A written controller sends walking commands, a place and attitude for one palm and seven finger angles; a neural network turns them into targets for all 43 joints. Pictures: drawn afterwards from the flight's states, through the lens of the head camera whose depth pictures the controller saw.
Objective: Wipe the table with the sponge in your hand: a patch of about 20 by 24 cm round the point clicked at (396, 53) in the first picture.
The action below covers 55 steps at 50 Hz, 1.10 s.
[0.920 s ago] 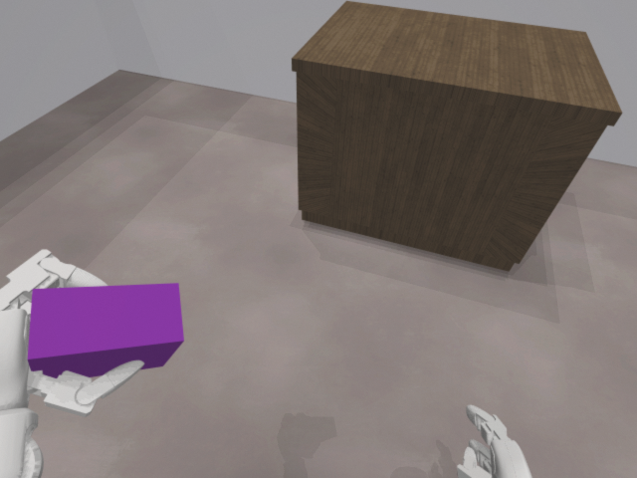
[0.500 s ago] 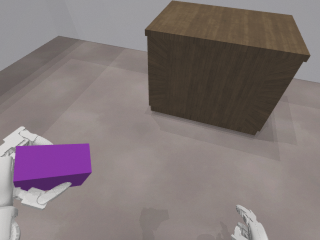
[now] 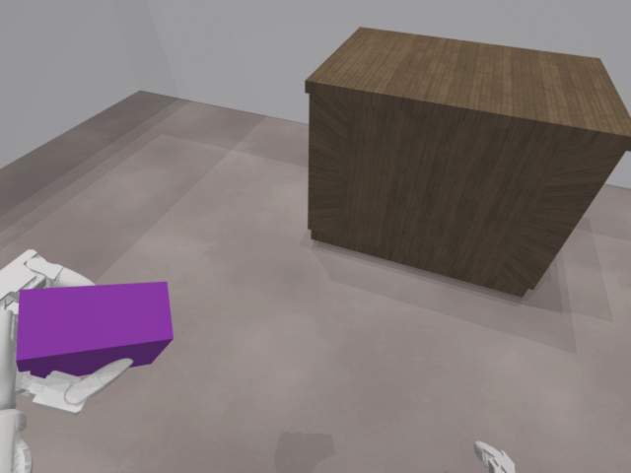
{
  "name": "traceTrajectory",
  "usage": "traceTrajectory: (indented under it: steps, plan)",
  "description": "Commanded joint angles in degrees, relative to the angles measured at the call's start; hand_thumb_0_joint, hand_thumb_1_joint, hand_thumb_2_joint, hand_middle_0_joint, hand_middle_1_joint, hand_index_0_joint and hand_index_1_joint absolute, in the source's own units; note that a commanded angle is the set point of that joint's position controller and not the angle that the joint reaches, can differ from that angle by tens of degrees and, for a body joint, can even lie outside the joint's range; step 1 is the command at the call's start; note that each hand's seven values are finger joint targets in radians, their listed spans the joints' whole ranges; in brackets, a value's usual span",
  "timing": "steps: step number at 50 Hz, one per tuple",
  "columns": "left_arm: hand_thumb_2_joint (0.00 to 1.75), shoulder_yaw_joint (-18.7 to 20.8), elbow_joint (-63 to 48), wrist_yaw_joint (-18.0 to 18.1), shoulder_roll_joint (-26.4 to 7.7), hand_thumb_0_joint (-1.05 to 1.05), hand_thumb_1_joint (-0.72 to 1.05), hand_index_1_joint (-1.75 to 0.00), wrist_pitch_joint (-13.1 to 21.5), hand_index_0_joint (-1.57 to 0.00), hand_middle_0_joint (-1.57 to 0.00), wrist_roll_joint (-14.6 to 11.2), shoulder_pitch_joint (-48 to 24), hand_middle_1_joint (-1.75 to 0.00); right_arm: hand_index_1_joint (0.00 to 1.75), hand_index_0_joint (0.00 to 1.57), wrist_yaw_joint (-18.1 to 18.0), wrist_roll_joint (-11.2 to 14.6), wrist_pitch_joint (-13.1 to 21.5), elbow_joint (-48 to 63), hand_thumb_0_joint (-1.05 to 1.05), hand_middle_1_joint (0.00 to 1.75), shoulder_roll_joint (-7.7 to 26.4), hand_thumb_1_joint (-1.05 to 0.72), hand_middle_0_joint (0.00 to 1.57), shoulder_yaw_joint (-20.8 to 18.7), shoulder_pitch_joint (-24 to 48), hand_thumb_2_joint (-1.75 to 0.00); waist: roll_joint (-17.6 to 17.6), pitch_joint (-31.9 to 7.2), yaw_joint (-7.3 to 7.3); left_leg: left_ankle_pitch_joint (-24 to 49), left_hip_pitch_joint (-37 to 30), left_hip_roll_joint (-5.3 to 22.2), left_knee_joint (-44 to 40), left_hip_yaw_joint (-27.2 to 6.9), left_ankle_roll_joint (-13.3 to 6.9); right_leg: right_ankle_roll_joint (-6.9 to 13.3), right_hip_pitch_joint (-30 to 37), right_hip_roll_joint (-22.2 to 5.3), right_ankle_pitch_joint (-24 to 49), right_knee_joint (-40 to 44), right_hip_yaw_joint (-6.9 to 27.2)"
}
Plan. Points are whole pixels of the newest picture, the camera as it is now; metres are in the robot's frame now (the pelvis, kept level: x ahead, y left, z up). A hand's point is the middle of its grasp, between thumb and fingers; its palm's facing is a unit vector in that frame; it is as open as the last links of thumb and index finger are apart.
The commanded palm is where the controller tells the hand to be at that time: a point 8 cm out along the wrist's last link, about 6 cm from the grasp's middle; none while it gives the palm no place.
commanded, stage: walk to a spot facing it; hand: left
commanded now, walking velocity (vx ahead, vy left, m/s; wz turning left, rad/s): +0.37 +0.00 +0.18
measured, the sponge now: (117, 330) +0.22 +0.21 +0.15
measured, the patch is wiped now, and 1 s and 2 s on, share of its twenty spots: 0.00 0.00 0.00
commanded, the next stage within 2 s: turn to face it in 1.38 s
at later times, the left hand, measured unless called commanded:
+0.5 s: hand (151, 210) +0.37 +0.23 +0.17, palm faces +0.40 -0.73 -0.56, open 10.1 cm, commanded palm +0.32 +0.27 +0.19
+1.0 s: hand (160, 157) +0.47 +0.24 +0.19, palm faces +0.58 -0.67 -0.46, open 10.1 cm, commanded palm +0.41 +0.27 +0.19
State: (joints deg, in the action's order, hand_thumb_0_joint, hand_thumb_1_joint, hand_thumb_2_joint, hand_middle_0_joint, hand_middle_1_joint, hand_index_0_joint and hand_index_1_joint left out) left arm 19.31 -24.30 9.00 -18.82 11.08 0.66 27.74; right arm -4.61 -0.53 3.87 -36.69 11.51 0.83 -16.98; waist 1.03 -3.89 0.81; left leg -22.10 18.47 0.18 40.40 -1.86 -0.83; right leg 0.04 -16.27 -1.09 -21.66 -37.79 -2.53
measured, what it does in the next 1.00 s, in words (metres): walks ahead: right foot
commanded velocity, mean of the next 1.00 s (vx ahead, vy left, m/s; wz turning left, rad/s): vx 0.37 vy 0.00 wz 0.25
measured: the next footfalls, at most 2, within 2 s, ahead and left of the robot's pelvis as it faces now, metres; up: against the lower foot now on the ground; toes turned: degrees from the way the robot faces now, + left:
right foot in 0.50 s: +0.34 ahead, -0.10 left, +0.00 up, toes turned -6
left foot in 1.14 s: +0.42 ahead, +0.13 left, +0.00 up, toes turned +25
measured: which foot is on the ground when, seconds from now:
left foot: down 0.00-0.50, up 0.52-1.00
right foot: down 0.00-0.16, up 0.18-0.48, down 0.50-1.00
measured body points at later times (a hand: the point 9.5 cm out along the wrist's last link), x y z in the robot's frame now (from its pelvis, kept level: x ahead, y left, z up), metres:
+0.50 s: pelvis +0.18 -0.03 -0.01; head +0.20 -0.04 +0.44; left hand +0.35 +0.26 +0.20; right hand +0.33 -0.23 -0.12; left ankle +0.02 +0.11 -0.71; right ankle +0.30 -0.09 -0.73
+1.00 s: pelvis +0.32 -0.04 +0.02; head +0.34 -0.05 +0.47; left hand +0.43 +0.27 +0.22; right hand +0.53 -0.25 -0.08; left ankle +0.37 +0.13 -0.68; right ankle +0.30 -0.09 -0.72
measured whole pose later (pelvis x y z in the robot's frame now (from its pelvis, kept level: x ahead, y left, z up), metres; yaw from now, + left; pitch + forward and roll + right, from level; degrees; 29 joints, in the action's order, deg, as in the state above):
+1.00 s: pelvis +0.32 -0.04 +0.02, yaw +13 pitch +0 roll +2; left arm 20.0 -28.2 8.9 -21.1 10.7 -0.7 28.8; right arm -3.4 -0.2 1.1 -33.1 13.4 -1.5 -14.0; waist -0.7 1.6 -1.3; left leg -13.2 29.4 6.0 45.0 7.9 0.4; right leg 4.4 -8.0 -4.1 -18.4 -25.7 -18.8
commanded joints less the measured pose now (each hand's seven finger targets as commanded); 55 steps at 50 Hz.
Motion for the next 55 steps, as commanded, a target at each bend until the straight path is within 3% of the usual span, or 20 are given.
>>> traceTrajectory:
  steps: [1, 3, 5, 6, 7, 8, 9, 11, 16, 20, 23, 24, 25, 26, 29, 34, 42, 51, 53, 55]
  plan:
    - [1.3, 5.41, -12.65, 1.49, -12.06, 0.0, 0.1, -1.6, 4.8, -1.2, -1.2, -0.12, -13.15, -1.6, 0.3, 0.2, -0.42, 0.28, 3.76, 8.72, 0.0, 0.3, 6.05, -0.9, 0.2, -2.25, 8.17, -0.9, -11.09, 6.47, -0.23, -4.63, 17.59, 1.22, 0.84, 3.04, -1.55, 8.61, 9.52, -14.91, -13.05, 16.96, 20.23]
    - [1.3, 6.32, -14.72, 2.07, -13.27, 0.0, 0.1, -1.6, 5.46, -1.2, -1.2, -0.27, -13.64, -1.6, 0.3, 0.2, -0.44, 0.44, 3.96, 8.88, 0.0, 0.3, 5.67, -0.9, 0.2, -2.28, 9.19, -0.9, -10.88, 4.61, -0.97, -3.55, 14.26, 1.97, 1.9, 5.76, -0.26, 11.64, 12.06, -19.53, -2.39, 17.17, 21.32]
    - [1.3, 7.83, -16.83, 2.09, -13.76, 0.0, 0.1, -1.6, 5.38, -1.2, -1.2, -0.7, -10.39, -1.6, 0.3, 0.2, -0.48, 0.25, 3.58, 9.15, 0.0, 0.3, 5.05, -0.9, 0.2, -1.88, 8.39, -0.9, -2.75, 1.81, 0.09, 2.68, 0.66, 1.47, -10.9, 6.65, -0.96, 8.33, 7.07, -14.37, 10.43, 5.85, 10.95]
    - [1.3, 9.03, -19.19, 1.94, -13.93, 0.0, 0.1, -1.6, 5.65, -1.2, -1.2, -1.35, -7.66, -1.6, 0.3, 0.2, -0.6, 0.18, 3.44, 9.27, 0.0, 0.3, 5.81, -0.9, 0.2, -2.46, 6.97, -0.9, 6.23, -2.41, 1.55, 10.68, -12.55, 3.74, -16.97, 0.84, -3.78, 3.74, -0.77, -7.37, 19.91, -9.74, 1.54]
    - [1.3, 8.97, -22.27, 1.91, -13.04, 0.0, 0.1, -1.6, 6.3, -1.2, -1.2, -2.04, -4.34, -1.6, 0.3, 0.2, -0.31, 0.33, 3.26, 9.75, 0.0, 0.3, 6.48, -0.9, 0.2, -3.03, 7.5, -0.9, 20.54, -5.8, 1.33, 31.18, -27.35, 15.16, -17.3, -16.82, -9.02, -1.19, -16.79, 0.08, 3.25, -24.84, -5.24]
    - [1.3, 7.95, -23.79, 2.0, -13.29, 0.0, 0.1, -1.6, 6.99, -1.2, -1.2, -1.24, -5.1, -1.6, 0.3, 0.2, 0.27, -0.53, 2.93, 9.42, 0.0, 0.3, 5.44, -0.9, 0.2, -2.61, 6.83, -0.9, 21.26, -3.96, 2.48, 42.62, -29.34, 21.13, -18.83, -28.95, -12.2, -0.37, -25.04, -0.23, -13.64, -32.52, -1.32]
    - [1.3, 8.61, -23.21, 1.95, -14.75, 0.0, 0.1, -1.6, 6.95, -1.2, -1.2, -0.71, -6.05, -1.6, 0.3, 0.2, 0.99, -1.34, 3.39, 8.6, 0.0, 0.3, 5.15, -0.9, 0.2, -2.37, 6.62, -0.9, 15.01, -2.23, 2.54, 46.78, -31.72, 22.89, -17.72, -31.7, -12.65, -0.04, -29.91, -1.69, -14.42, -34.97, 1.39]
    - [1.3, 6.65, -22.85, 1.29, -11.45, 0.0, 0.1, -1.6, 5.98, -1.2, -1.2, -1.5, -5.64, -1.6, 0.3, 0.2, 1.87, 0.3, 3.7, 7.75, 0.0, 0.3, 6.81, -0.9, 0.2, -4.06, 6.61, -0.9, 6.83, 0.1, 1.77, 42.99, -33.67, 21.01, -16.5, -21.7, -12.65, -0.57, -35.56, -3.05, -12.57, -32.22, 1.28]
    - [1.3, 7.91, -19.4, 0.44, -10.24, 0.0, 0.1, -1.6, 4.5, -1.2, -1.2, -2.0, 2.93, -1.6, 0.3, 0.2, 1.92, 0.72, 3.56, 8.73, 0.0, 0.3, 5.75, -0.9, 0.2, -3.78, 6.35, -0.9, 11.45, 0.5, 0.77, 43.8, -25.48, 12.95, -18.43, -2.51, -6.5, -1.5, -24.92, -1.91, 3.53, -14.4, -6.79]
    - [1.3, 9.4, -15.86, -0.72, -11.86, 0.0, 0.1, -1.6, 4.0, -1.2, -1.2, -2.18, 0.6, -1.6, 0.3, 0.2, 0.74, 0.2, 3.42, 8.93, 0.0, 0.3, 5.67, -0.9, 0.2, -3.68, 7.47, -0.9, 11.83, -0.09, -0.11, 48.33, -14.26, 13.66, -14.01, 2.68, -6.11, -0.83, -4.06, 1.52, 8.89, -1.02, -10.9]
    - [1.3, 10.49, -14.78, -1.15, -13.31, 0.0, 0.1, -1.6, 3.27, -1.2, -1.2, -1.81, -3.06, -1.6, 0.3, 0.2, 0.26, 0.68, 2.97, 8.55, 0.0, 0.3, 5.72, -0.9, 0.2, -3.62, 9.86, -0.9, 5.7, -3.47, -1.89, 34.95, -5.35, 11.57, 2.09, 3.95, -5.33, -0.28, 15.37, 1.37, 15.68, 6.19, -10.62]
    - [1.3, 9.78, -14.34, -1.12, -13.38, 0.0, 0.1, -1.6, 2.84, -1.2, -1.2, -1.41, -3.99, -1.6, 0.3, 0.2, 0.28, 1.12, 2.56, 8.57, 0.0, 0.3, 4.64, -0.9, 0.2, -3.47, 9.67, -0.9, -1.87, -5.61, -2.0, 25.14, 0.86, 8.18, 14.96, 6.0, -3.91, 2.61, 21.98, -5.42, 14.52, 8.19, -2.9]
    - [1.3, 12.58, -15.57, -0.73, -16.87, 0.0, 0.1, -1.6, 3.33, -1.2, -1.2, -1.09, -5.8, -1.6, 0.3, 0.2, 0.38, 1.15, 2.45, 10.28, 0.0, 0.3, 4.05, -0.9, 0.2, -3.74, 10.93, -0.9, -14.02, -9.76, -2.3, -3.08, 14.33, -0.08, 33.98, 6.87, -1.75, 9.66, 29.5, -20.62, 22.03, 12.01, 24.34]
    - [1.3, 14.49, -16.02, -0.33, -18.19, 0.0, 0.1, -1.6, 4.4, -1.2, -1.2, -1.62, -8.55, -1.6, 0.3, 0.2, 0.14, 0.51, 2.67, 11.12, 0.0, 0.3, 5.12, -0.9, 0.2, -3.52, 11.93, -0.9, -14.05, -7.56, -2.25, -9.84, 17.14, -0.16, 42.51, -0.71, -1.24, 11.7, 22.38, -26.13, 16.86, 19.43, 34.94]
    - [1.3, 12.49, -17.53, -1.52, -17.74, 0.0, 0.1, -1.6, 6.1, -1.2, -1.2, -1.14, -7.35, -1.6, 0.3, 0.2, 1.59, 0.18, 1.16, 8.85, 0.0, 0.3, 6.52, -0.9, 0.2, -3.92, 11.89, -0.9, -3.52, -0.6, -1.98, -1.2, 16.69, 5.13, 44.54, -2.81, 0.46, 10.32, 6.41, -24.38, -6.83, 23.85, 27.37]
    - [1.3, 10.22, -21.67, -0.75, -15.23, 0.0, 0.1, -1.6, 5.89, -1.2, -1.2, -1.72, -7.06, -1.6, 0.3, 0.2, 1.75, 0.0, -0.04, 8.77, 0.0, 0.3, 5.55, -0.9, 0.2, -3.54, 11.55, -0.9, -0.95, 0.0, -0.25, 7.77, 17.55, 7.01, 36.58, 1.5, 2.2, 7.75, 1.68, -20.51, -0.75, 26.08, 7.79]
    - [1.3, 9.82, -14.58, 0.57, -12.82, 0.0, 0.1, -1.6, 3.76, -1.2, -1.2, -2.65, -0.17, -1.6, 0.3, 0.2, 1.43, 0.37, -0.32, 11.17, 0.0, 0.3, 5.84, -0.9, 0.2, -3.72, 9.23, -0.9, -6.23, 0.18, -1.56, 11.22, 20.87, 6.69, 12.51, 7.74, 1.74, 4.49, 13.82, -18.56, 14.5, 24.01, -0.01]
    - [1.3, 6.15, -17.84, 2.63, -12.29, 0.0, 0.1, -1.6, 2.43, -1.2, -1.2, -1.64, -9.04, -1.6, 0.3, 0.2, 0.14, 0.09, 0.41, 13.04, 0.0, 0.3, 5.53, -0.9, 0.2, -3.13, 8.88, -0.9, -8.58, 2.88, -3.12, 4.9, 15.37, 5.21, 0.05, 12.1, 0.35, 8.25, 17.35, -20.62, 20.11, 20.74, -1.6]
    - [1.3, 6.22, -20.42, 3.26, -12.86, 0.0, 0.1, -1.6, 2.63, -1.2, -1.2, -1.35, -11.26, -1.6, 0.3, 0.2, 0.05, -0.11, 0.74, 13.13, 0.0, 0.3, 5.13, -0.9, 0.2, -2.9, 8.68, -0.9, -8.09, 1.86, -3.24, 2.97, 11.15, 3.92, -2.94, 13.6, -0.05, 8.63, 17.42, -20.79, 27.23, 16.32, -2.64]
    - [1.3, 5.73, -23.02, 3.73, -13.0, 0.0, 0.1, -1.6, 2.69, -1.2, -1.2, -1.59, -12.05, -1.6, 0.3, 0.2, -0.25, -0.28, 0.88, 12.91, 0.0, 0.3, 5.02, -0.9, 0.2, -3.05, 6.87, -0.9, -3.61, -3.52, -0.43, 7.23, -2.34, -0.52, -10.63, 16.49, -0.58, 5.99, 14.79, -18.05, 36.99, 0.35, -8.47]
